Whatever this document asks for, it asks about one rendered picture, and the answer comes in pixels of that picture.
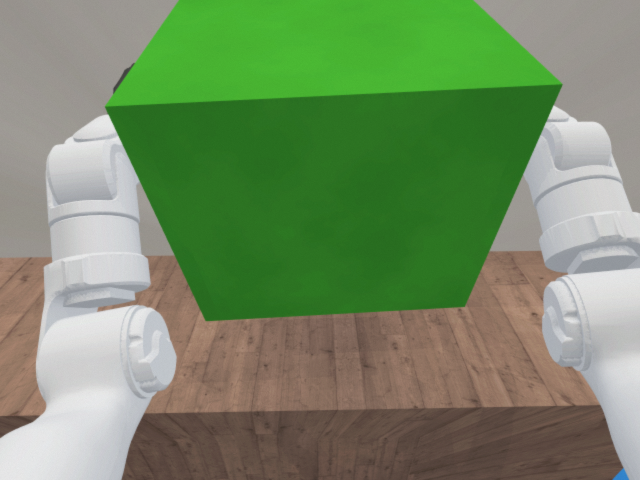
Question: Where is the carton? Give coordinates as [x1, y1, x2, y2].
[105, 0, 563, 321]

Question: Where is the robot right upper arm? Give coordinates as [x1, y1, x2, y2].
[542, 268, 640, 480]

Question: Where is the left robot forearm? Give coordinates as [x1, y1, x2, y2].
[36, 115, 151, 402]

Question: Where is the robot left upper arm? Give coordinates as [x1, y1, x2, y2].
[0, 305, 176, 480]

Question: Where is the right robot forearm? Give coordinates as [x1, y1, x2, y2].
[523, 106, 640, 275]

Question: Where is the robot left hand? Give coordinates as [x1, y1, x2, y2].
[107, 63, 135, 103]

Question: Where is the pedestal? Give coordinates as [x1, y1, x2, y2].
[0, 251, 623, 480]

